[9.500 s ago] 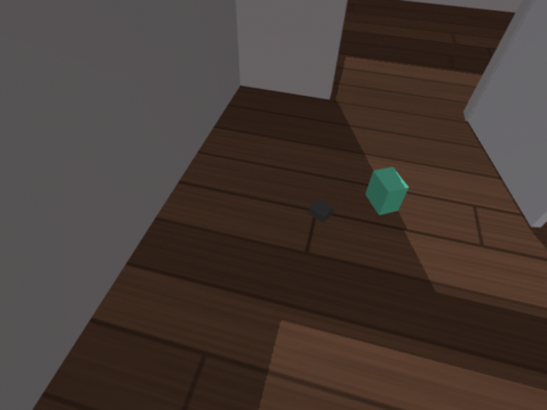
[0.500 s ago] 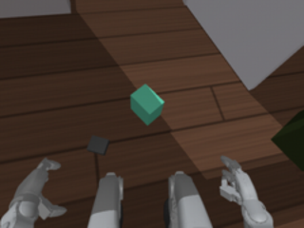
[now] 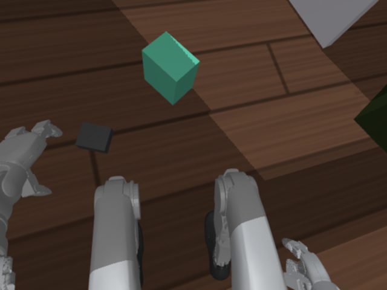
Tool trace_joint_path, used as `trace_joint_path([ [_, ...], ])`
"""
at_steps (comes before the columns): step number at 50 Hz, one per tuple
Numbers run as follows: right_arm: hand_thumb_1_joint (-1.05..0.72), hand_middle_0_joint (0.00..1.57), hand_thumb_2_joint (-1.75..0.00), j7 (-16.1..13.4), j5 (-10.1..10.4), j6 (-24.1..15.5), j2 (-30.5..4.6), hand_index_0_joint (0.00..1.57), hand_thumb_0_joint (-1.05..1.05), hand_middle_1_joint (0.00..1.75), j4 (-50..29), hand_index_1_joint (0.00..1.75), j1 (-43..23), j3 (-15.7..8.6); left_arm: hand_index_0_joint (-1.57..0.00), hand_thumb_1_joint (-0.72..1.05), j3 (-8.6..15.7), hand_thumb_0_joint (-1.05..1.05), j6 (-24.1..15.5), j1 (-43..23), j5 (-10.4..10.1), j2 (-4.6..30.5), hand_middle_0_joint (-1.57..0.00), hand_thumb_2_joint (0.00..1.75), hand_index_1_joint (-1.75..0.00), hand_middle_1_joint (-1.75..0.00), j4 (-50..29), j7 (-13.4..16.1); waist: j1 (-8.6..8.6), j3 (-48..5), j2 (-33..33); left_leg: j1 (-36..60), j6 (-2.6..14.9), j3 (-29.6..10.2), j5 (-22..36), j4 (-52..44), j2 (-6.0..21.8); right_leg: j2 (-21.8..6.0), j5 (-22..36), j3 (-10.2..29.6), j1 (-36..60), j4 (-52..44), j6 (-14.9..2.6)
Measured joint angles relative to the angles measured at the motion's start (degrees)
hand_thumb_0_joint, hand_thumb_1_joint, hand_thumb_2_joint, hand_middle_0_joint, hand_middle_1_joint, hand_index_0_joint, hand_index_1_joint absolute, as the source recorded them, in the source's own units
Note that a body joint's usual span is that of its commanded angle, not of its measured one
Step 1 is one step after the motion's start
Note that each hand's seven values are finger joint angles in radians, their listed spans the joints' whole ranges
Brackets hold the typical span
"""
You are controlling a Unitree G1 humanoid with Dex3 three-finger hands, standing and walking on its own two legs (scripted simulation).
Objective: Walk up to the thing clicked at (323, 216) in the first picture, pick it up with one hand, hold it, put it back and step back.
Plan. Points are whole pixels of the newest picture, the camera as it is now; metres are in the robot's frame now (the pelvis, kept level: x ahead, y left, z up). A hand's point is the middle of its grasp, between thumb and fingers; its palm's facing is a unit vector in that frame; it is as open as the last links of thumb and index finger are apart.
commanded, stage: rise first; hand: left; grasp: from above
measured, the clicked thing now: (95, 138) +0.49 +0.26 -0.38
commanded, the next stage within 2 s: approach in 1.24 s
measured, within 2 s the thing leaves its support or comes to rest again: neither
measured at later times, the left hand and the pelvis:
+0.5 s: hand (53, 151) +0.41 +0.32 -0.22, palm faces -0.52 -0.13 -0.84, open 13.9 cm; pelvis +0.00 +0.01 -0.06, yaw -2 degrees
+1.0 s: hand (60, 144) +0.43 +0.31 -0.24, palm faces -0.51 -0.06 -0.86, open 13.8 cm; pelvis +0.00 +0.01 -0.08, yaw -4 degrees
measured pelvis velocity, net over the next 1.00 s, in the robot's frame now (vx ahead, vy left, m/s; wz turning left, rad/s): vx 0.00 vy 0.01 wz -0.06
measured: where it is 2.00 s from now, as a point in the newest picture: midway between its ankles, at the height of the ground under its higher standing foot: (176, 262)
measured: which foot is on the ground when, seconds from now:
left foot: down 0.00-1.00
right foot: down 0.00-1.00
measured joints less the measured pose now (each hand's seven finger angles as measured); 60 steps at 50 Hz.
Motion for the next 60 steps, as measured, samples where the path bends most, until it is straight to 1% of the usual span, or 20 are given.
trace_joint_path([
  [5, -0.87, 0.21, -0.90, 0.8, -1.1, 1.0, -0.1, 0.20, 0.01, 0.30, 0.7, 0.30, 0.8, 0.9, -0.11, -0.45, 0.1, 0.00, -3.0, -3.5, 4.4, 2.4, -0.08, 0.98, -0.94, -0.97, 5.1, 2.6, -1.56, 0.5, -0.4, -3.2, 0.27, -0.6, 0.3, 3.6, -0.3, 0.1, 0.4, -0.2, -2.6, 3.0, 0.24],
  [11, -0.86, 0.21, -0.89, 1.6, -2.6, 1.8, -0.1, 0.21, 0.01, 0.30, 1.4, 0.30, 0.6, 1.9, -0.10, -0.43, -0.3, 0.00, -4.7, -7.7, 9.8, 4.7, -0.07, 0.98, -0.92, -0.95, 10.1, 6.1, -3.08, 1.0, -1.0, -6.3, 0.46, -1.2, 0.4, 7.2, -0.7, 0.2, 0.4, -0.4, -5.1, 6.1, 0.45],
  [15, -0.86, 0.21, -0.89, 2.0, -3.5, 2.5, -0.1, 0.21, 0.01, 0.30, 1.6, 0.30, -0.2, 2.3, -0.10, -0.42, -0.3, 0.00, -5.0, -10.0, 12.7, 5.8, -0.07, 0.98, -0.91, -0.94, 12.9, 7.8, -3.91, 1.4, -1.1, -8.0, 0.57, -1.6, 0.4, 9.1, -1.0, 0.1, 0.2, -0.6, -6.4, 7.8, 0.67],
  [18, -0.86, 0.21, -0.89, 2.2, -4.0, 3.1, 0.1, 0.21, 0.01, 0.30, 1.6, 0.30, -0.7, 2.4, -0.10, -0.42, -0.7, 0.00, -4.9, -11.4, 14.1, 6.5, -0.07, 0.98, -0.90, -0.93, 14.1, 8.4, -4.28, 1.8, -1.3, -9.0, 0.69, -1.8, 0.4, 10.3, -1.2, 0.1, 0.1, -0.6, -7.1, 8.7, 0.91],
  [24, -0.86, 0.21, -0.89, 2.6, -4.8, 4.0, 0.3, 0.21, 0.00, 0.30, 1.6, 0.30, -1.6, 2.9, -0.09, -0.42, -0.9, 0.00, -5.6, -12.9, 16.2, 7.8, -0.07, 0.97, -0.89, -0.92, 15.7, 9.1, -4.84, 2.3, -1.6, -10.4, 0.75, -2.2, 0.1, 12.0, -1.4, 0.1, -0.2, -0.8, -8.3, 10.1, 0.96],
  [32, -0.86, 0.21, -0.89, 3.0, -5.5, 5.1, 0.5, 0.21, 0.00, 0.30, 1.8, 0.30, -2.2, 3.9, -0.10, -0.43, -1.2, 0.00, -7.3, -14.2, 18.4, 9.4, -0.08, 0.98, -0.87, -0.89, 16.9, 10.2, -5.42, 3.1, -1.9, -11.5, 0.79, -2.6, -0.5, 13.6, -1.5, 0.3, -0.8, -1.0, -9.1, 11.5, 1.07],
  [55, -0.87, 0.21, -0.89, 3.3, -6.9, 6.1, 0.6, 0.21, 0.00, 0.30, 1.8, 0.30, -2.2, 5.8, -0.15, -0.39, -1.0, 0.00, -9.9, -17.6, 23.6, 12.9, -0.14, 0.94, -0.83, -0.84, 21.9, 14.6, -7.49, 4.6, -2.6, -13.6, 0.85, -3.7, -0.8, 16.8, -1.2, 1.2, -0.3, -1.6, -11.0, 13.7, 1.41],
  [60, -0.87, 0.21, -0.89, 3.4, -7.0, 5.9, 0.6, 0.21, 0.00, 0.30, 1.9, 0.30, -2.1, 6.0, -0.16, -0.37, -1.5, 0.00, -10.0, -18.2, 24.6, 13.3, -0.15, 0.92, -0.81, -0.83, 22.7, 15.5, -7.79, 4.5, -2.9, -13.8, 0.82, -3.8, -0.9, 17.1, -1.3, 1.2, -0.5, -1.6, -11.2, 13.9, 1.19],
])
